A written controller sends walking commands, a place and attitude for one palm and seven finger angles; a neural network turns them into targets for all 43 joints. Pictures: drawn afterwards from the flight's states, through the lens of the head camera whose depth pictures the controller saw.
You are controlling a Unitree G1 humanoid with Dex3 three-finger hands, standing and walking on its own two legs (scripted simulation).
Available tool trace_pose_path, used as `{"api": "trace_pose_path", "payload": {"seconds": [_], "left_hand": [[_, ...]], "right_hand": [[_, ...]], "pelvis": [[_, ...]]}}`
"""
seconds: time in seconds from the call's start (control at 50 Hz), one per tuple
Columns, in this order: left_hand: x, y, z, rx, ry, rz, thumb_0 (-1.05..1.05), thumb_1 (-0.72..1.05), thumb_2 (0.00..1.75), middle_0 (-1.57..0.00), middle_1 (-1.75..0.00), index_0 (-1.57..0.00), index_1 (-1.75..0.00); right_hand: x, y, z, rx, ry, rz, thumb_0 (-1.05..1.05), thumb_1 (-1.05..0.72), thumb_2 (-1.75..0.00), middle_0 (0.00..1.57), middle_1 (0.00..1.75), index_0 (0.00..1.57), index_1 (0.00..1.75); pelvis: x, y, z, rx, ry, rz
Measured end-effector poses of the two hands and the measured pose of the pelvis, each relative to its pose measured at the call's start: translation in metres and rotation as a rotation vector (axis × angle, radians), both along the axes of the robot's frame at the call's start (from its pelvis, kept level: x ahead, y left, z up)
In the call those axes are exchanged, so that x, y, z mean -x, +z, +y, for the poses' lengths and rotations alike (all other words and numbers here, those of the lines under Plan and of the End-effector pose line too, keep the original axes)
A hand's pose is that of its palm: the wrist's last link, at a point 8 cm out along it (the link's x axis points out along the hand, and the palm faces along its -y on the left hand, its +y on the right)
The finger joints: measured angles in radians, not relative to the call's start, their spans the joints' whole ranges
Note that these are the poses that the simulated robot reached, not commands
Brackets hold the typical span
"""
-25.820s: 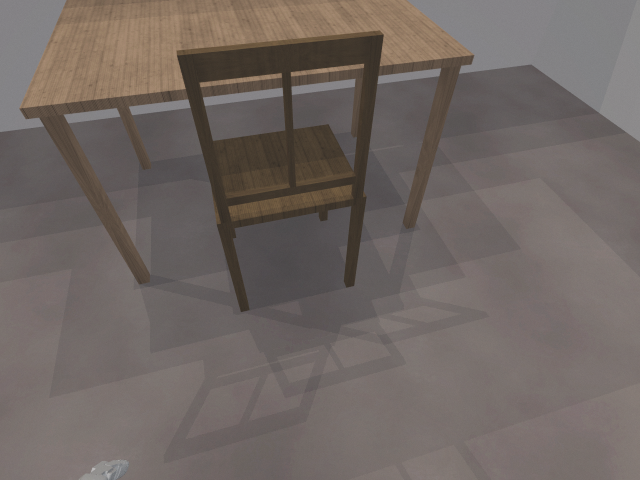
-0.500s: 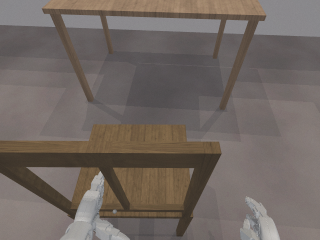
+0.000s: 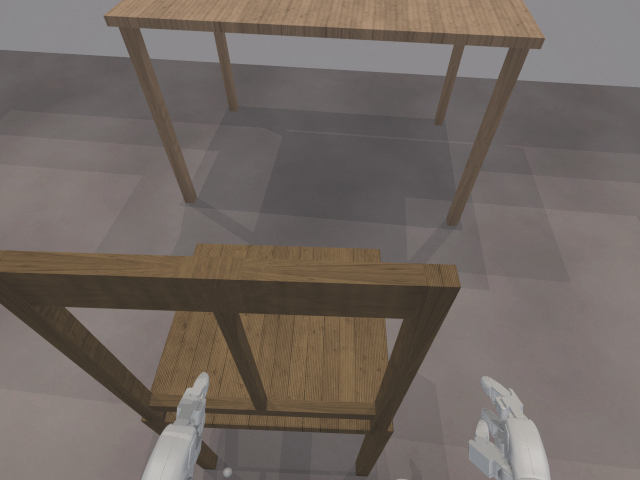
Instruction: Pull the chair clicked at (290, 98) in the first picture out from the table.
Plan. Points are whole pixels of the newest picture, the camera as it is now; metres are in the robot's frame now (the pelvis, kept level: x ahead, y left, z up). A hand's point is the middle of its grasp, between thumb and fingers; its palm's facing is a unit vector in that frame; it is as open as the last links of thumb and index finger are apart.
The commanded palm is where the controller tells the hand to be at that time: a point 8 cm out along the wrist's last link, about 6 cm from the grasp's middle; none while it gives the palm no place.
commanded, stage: draw the hand back to the body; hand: left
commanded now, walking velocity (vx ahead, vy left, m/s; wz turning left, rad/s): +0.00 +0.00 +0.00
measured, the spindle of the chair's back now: (246, 365) +0.27 +0.11 -0.01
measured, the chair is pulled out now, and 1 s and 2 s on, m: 0.72 0.72 0.72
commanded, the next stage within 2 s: step back with the hand held close in 1.70 s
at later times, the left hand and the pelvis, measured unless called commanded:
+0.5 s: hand (188, 439) +0.16 +0.14 +0.07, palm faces -0.03 -1.00 -0.08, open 17.5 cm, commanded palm +0.12 +0.21 +0.08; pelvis -0.01 +0.00 -0.02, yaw +0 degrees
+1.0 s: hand (94, 418) +0.17 +0.21 +0.11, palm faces +0.18 -0.89 -0.42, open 13.6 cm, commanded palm +0.14 +0.27 +0.18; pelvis +0.01 +0.00 +0.04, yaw +1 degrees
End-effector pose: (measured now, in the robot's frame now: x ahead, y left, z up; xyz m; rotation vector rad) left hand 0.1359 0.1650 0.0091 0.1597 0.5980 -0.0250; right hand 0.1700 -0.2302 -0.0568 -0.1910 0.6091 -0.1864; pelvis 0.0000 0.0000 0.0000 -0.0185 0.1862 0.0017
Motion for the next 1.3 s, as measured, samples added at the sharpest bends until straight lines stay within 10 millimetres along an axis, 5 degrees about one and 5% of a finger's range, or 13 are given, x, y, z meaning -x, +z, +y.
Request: {"api": "trace_pose_path", "payload": {"seconds": [0.16, 0.42, 0.54, 0.66, 0.74, 0.98, 1.3], "left_hand": [[0.017, 0.004, -0.001, 0.037, 0.029, 0.005, -0.02, -0.54, 0.2, -0.01, 0.0, 0.0, 0.0], [-0.008, 0.062, 0.025, 0.091, 0.045, -0.557, -0.02, -0.54, 0.2, 0.0, 0.0, 0.0, 0.0], [-0.008, 0.065, 0.034, 0.079, -0.014, -0.466, -0.02, -0.54, 0.2, -0.01, 0.0, 0.0, 0.0], [-0.008, 0.095, 0.063, -0.025, 0.065, -0.499, -0.02, -0.5, 0.23, -0.02, -0.01, -0.01, -0.01], [-0.007, 0.115, 0.075, -0.203, 0.134, -0.467, -0.02, -0.41, 0.27, -0.03, -0.03, -0.02, -0.03], [-0.003, 0.131, 0.084, -0.306, 0.15, -0.368, -0.01, -0.02, 0.46, -0.17, -0.15, -0.14, -0.13], [-0.006, 0.154, 0.104, -0.459, 0.179, -0.272, 0.0, 0.56, 0.73, -0.18, -0.24, -0.47, -0.33]], "right_hand": [[-0.002, -0.001, -0.003, -0.003, -0.021, -0.009, 0.01, -0.9, -0.9, 0.21, 0.3, 0.2, 0.3], [-0.008, -0.029, 0.0, -0.036, 0.016, 0.012, 0.01, -0.9, -0.9, 0.2, 0.3, 0.2, 0.3], [-0.005, -0.029, 0.003, -0.077, -0.026, 0.032, 0.01, -0.9, -0.9, 0.2, 0.3, 0.2, 0.3], [-0.006, -0.014, 0.003, -0.058, -0.036, 0.018, 0.01, -0.9, -0.9, 0.2, 0.3, 0.2, 0.3], [-0.009, -0.001, 0.004, -0.031, -0.007, 0.031, 0.01, -0.9, -0.9, 0.2, 0.3, 0.2, 0.3], [-0.026, 0.026, 0.019, -0.026, 0.066, 0.013, 0.01, -0.9, -0.9, 0.2, 0.3, 0.2, 0.3], [-0.032, 0.026, 0.011, -0.037, 0.136, 0.019, 0.01, -0.9, -0.9, 0.21, 0.3, 0.2, 0.3]], "pelvis": [[-0.003, -0.003, 0.0, 0.002, -0.002, 0.013], [0.006, -0.021, -0.005, 0.012, 0.003, 0.041], [0.006, -0.015, -0.005, 0.007, -0.003, 0.015], [-0.001, -0.001, -0.006, 0.012, 0.003, -0.018], [-0.007, 0.013, -0.004, 0.017, 0.01, -0.067], [-0.013, 0.041, -0.004, 0.006, 0.009, -0.178], [-0.016, 0.054, -0.017, -0.008, 0.005, -0.229]]}}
